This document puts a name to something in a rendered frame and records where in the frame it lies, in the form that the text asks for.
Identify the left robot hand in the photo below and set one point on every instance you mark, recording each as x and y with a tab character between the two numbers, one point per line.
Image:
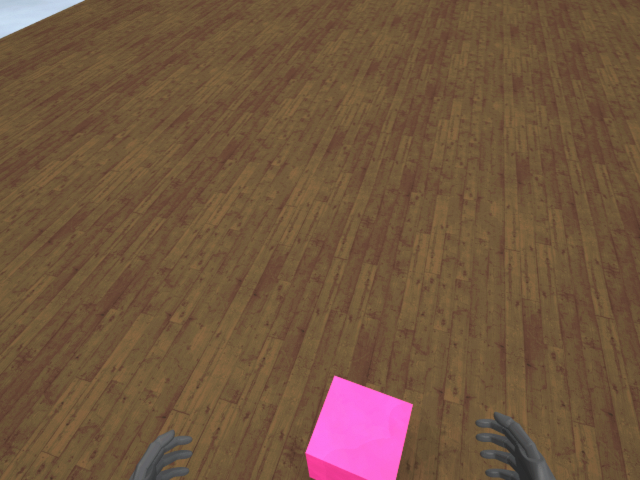
153	460

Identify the carton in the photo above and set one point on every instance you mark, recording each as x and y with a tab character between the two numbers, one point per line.
359	434

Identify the right robot hand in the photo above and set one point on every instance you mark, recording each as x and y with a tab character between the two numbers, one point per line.
524	458

